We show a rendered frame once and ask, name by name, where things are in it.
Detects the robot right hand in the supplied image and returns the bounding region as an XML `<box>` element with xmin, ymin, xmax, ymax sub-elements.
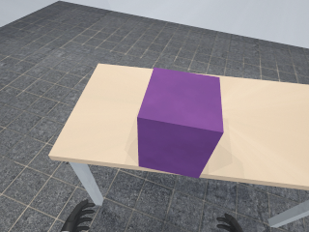
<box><xmin>216</xmin><ymin>213</ymin><xmax>243</xmax><ymax>232</ymax></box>

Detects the carton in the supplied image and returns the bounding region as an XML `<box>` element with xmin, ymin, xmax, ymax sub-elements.
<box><xmin>137</xmin><ymin>68</ymin><xmax>224</xmax><ymax>179</ymax></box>

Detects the robot left hand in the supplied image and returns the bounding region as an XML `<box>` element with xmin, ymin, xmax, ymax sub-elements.
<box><xmin>60</xmin><ymin>199</ymin><xmax>96</xmax><ymax>232</ymax></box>

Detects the table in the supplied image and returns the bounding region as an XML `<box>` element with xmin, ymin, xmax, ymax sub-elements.
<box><xmin>48</xmin><ymin>63</ymin><xmax>309</xmax><ymax>228</ymax></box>

